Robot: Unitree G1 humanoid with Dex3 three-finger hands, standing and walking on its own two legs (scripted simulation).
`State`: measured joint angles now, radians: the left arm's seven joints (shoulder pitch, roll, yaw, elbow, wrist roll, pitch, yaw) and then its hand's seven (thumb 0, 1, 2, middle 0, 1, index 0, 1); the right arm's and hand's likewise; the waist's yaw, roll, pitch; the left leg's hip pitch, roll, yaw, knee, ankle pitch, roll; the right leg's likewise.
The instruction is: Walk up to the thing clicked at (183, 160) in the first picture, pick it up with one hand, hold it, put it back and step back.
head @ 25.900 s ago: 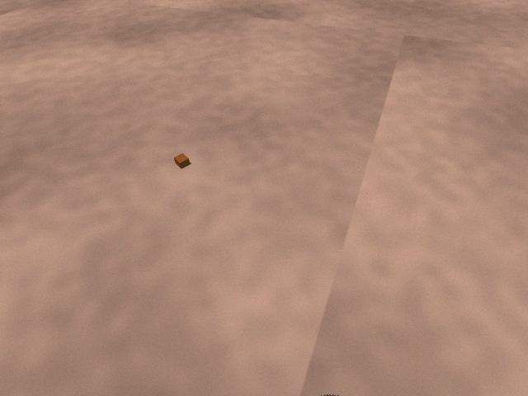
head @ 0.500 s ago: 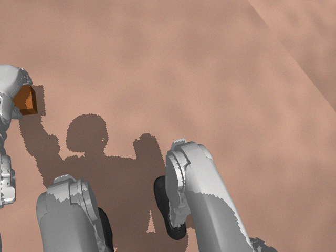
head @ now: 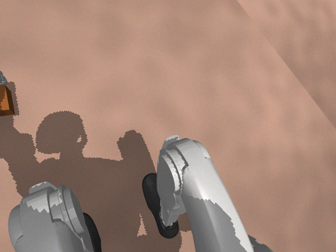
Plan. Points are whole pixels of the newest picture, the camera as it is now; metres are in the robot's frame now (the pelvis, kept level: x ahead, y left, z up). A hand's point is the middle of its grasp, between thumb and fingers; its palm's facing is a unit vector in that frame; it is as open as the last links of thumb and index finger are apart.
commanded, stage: rest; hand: left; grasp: from above
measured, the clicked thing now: out of the picture +0.52 +0.25 -0.23
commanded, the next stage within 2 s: open in 1.38 s
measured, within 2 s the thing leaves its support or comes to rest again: rests again in 1.34 s
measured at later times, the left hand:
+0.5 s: hand out of the picture +0.51 +0.25 -0.23, palm faces -0.45 -0.04 -0.89, open 8.6 cm
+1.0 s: hand out of the picture +0.51 +0.25 -0.24, palm faces -0.45 -0.05 -0.89, open 8.6 cm
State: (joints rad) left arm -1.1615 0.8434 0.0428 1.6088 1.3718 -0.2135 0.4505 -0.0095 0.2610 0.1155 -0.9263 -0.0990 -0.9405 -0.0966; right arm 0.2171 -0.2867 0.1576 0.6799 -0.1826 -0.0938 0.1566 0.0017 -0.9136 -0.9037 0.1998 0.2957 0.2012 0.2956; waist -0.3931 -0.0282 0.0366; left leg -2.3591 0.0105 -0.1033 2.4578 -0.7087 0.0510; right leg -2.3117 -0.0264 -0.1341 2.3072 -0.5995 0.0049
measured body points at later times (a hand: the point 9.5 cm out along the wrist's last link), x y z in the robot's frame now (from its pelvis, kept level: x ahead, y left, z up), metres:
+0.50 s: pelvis +0.00 +0.00 -0.01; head +0.28 +0.09 +0.32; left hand +0.53 +0.25 -0.18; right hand +0.00 -0.26 -0.06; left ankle +0.07 +0.11 -0.29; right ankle +0.12 -0.11 -0.29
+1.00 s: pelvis +0.00 +0.00 -0.01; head +0.29 +0.10 +0.32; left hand +0.53 +0.25 -0.19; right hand -0.01 -0.25 -0.05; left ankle +0.07 +0.11 -0.29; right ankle +0.12 -0.11 -0.29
